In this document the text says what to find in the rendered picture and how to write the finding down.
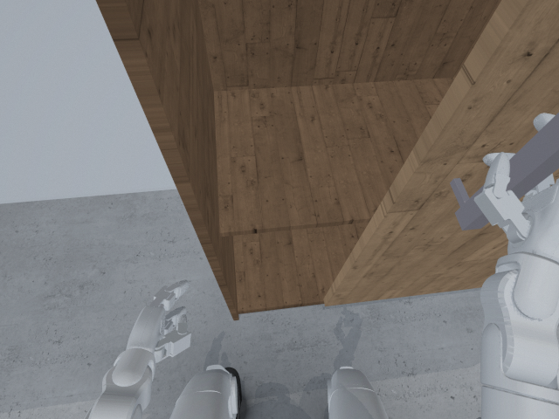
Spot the robot right thigh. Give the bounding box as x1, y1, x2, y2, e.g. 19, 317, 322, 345
327, 368, 389, 419

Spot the robot right forearm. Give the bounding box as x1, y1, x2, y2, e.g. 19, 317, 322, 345
477, 251, 559, 419

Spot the right robot hand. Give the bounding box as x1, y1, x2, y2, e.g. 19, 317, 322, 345
474, 113, 559, 264

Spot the robot thigh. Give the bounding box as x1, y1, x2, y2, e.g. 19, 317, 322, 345
170, 369, 238, 419
327, 368, 389, 419

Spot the robot left forearm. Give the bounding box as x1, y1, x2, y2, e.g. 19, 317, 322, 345
84, 348, 155, 419

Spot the left robot hand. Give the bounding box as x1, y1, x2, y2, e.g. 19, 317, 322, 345
126, 280, 191, 364

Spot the handle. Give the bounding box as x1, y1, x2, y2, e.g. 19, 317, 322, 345
450, 113, 559, 230

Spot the wardrobe door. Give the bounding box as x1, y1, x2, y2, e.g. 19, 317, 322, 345
324, 0, 559, 306

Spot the robot left thigh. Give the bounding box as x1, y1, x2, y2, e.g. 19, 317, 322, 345
170, 369, 238, 419

